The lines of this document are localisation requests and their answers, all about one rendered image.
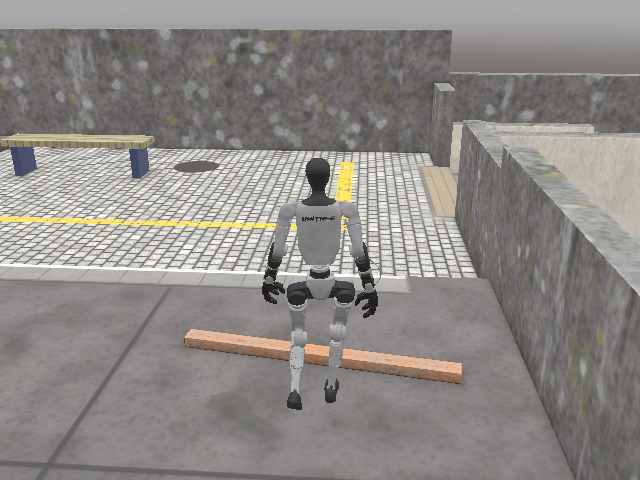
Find robot right forearm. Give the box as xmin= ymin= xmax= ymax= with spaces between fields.
xmin=355 ymin=242 xmax=376 ymax=293

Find right robot foot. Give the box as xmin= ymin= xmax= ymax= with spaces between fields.
xmin=324 ymin=378 xmax=339 ymax=403

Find robot left forearm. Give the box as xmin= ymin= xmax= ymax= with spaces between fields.
xmin=263 ymin=242 xmax=282 ymax=284

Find robot left upper arm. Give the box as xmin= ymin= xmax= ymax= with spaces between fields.
xmin=272 ymin=202 xmax=298 ymax=257

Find robot right hand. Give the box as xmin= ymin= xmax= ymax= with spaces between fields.
xmin=355 ymin=290 xmax=378 ymax=318

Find robot right upper arm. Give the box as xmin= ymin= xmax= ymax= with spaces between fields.
xmin=339 ymin=201 xmax=365 ymax=258

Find robot left hand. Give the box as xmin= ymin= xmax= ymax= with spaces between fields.
xmin=262 ymin=281 xmax=285 ymax=304

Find robot head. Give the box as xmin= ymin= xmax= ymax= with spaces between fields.
xmin=301 ymin=158 xmax=336 ymax=206

